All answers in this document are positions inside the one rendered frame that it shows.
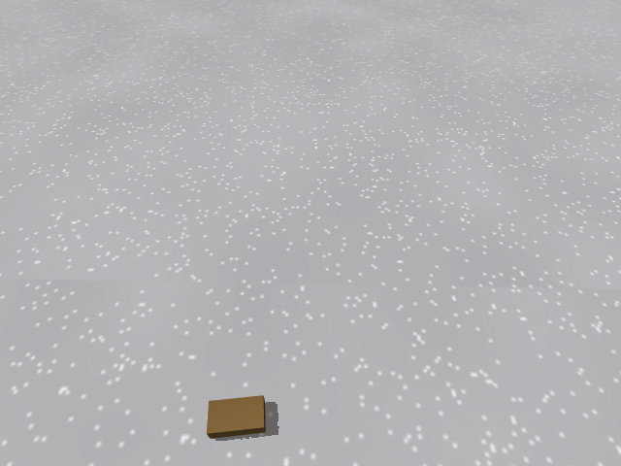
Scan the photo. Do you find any carton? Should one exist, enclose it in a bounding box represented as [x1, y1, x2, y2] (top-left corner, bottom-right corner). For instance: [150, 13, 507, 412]
[207, 395, 266, 439]

